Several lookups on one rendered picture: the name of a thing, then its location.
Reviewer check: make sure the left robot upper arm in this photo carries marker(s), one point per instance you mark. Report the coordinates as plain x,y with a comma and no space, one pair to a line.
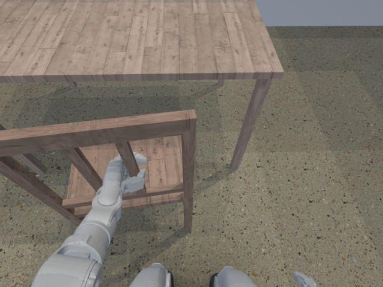
70,271

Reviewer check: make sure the left robot forearm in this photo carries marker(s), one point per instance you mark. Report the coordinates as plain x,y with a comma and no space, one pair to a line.
94,234

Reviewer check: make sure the left robot thigh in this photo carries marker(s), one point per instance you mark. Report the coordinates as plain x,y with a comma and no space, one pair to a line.
152,277

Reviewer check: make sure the chair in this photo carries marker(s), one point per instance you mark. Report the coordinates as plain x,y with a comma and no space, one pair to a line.
166,138

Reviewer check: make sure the robot right hand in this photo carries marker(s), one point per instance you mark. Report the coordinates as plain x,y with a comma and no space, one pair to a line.
303,280

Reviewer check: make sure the table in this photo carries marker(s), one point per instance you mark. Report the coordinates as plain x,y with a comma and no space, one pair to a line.
138,40

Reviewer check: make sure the robot left hand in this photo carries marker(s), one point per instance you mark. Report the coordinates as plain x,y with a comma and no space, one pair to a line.
116,174

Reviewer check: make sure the right robot shin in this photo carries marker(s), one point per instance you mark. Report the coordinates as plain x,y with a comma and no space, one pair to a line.
227,268

